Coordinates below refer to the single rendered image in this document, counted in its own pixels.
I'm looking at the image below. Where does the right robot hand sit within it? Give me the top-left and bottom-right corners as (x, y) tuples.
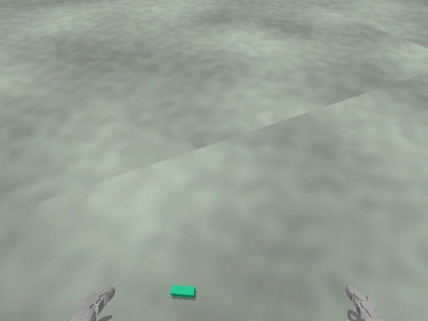
(344, 285), (384, 321)

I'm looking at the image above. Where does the left robot hand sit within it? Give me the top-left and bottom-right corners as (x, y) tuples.
(70, 286), (115, 321)

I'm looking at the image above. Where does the small box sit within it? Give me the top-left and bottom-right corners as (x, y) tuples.
(171, 284), (195, 298)

